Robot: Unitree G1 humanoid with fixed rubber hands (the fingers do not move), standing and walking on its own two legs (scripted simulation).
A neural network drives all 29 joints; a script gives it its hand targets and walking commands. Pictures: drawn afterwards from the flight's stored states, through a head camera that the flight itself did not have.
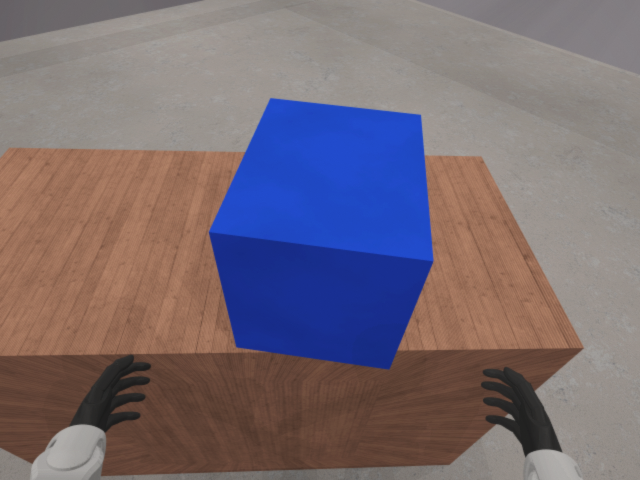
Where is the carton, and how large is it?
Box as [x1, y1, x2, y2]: [209, 98, 432, 369]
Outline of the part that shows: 270,98 209,230 210,239 236,346 388,369 432,263 432,249 420,115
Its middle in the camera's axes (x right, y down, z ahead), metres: +0.01 -0.01 +0.57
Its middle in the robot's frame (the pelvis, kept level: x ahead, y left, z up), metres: +0.43 +0.00 +0.06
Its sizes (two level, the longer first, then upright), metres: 0.284 0.226 0.246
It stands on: a pedestal, 0.72 m high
